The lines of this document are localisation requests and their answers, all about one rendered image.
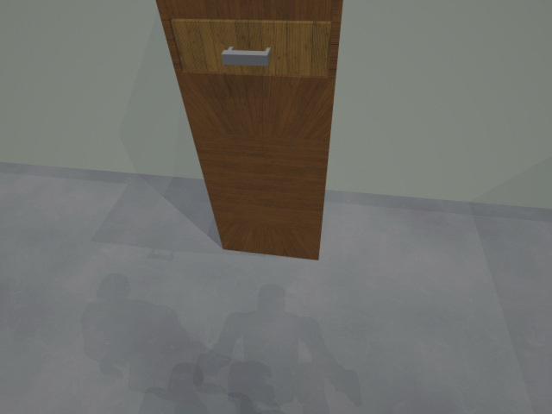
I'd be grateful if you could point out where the drawer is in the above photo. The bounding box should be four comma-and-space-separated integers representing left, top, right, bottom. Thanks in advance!
171, 19, 332, 76

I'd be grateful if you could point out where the cabinet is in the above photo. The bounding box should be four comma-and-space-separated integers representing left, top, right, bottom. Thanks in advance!
156, 0, 343, 260

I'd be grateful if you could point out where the handle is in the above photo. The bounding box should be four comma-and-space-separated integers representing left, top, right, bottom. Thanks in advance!
222, 47, 271, 66

